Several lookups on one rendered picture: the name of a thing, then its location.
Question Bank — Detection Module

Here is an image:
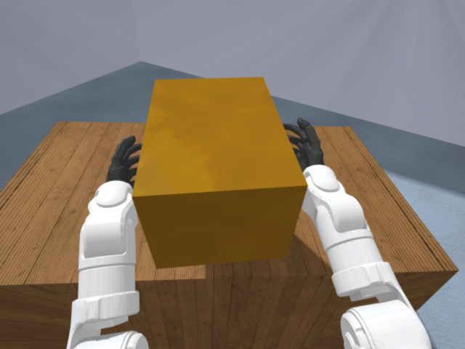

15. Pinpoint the carton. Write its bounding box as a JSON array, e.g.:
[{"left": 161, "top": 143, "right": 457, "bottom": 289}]
[{"left": 132, "top": 77, "right": 308, "bottom": 269}]

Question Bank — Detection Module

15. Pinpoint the pedestal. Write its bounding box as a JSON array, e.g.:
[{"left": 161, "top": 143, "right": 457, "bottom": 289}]
[{"left": 0, "top": 121, "right": 459, "bottom": 349}]

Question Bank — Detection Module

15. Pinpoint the robot left forearm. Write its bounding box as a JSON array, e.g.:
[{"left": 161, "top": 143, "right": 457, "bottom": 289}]
[{"left": 67, "top": 180, "right": 140, "bottom": 349}]

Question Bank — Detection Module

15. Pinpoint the robot left upper arm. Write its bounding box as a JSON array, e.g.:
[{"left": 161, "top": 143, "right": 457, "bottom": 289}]
[{"left": 73, "top": 331, "right": 149, "bottom": 349}]

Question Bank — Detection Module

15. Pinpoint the robot right forearm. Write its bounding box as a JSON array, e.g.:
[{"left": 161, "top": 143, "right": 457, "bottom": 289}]
[{"left": 302, "top": 165, "right": 432, "bottom": 349}]

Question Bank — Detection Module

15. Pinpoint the left robot hand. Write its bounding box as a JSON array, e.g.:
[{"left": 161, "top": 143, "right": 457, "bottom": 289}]
[{"left": 106, "top": 135, "right": 142, "bottom": 189}]

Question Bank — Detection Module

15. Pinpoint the robot right upper arm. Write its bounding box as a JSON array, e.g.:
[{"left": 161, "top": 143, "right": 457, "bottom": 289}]
[{"left": 341, "top": 299, "right": 431, "bottom": 349}]

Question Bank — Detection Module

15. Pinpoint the right robot hand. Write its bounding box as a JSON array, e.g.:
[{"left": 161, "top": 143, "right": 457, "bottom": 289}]
[{"left": 283, "top": 118, "right": 325, "bottom": 172}]

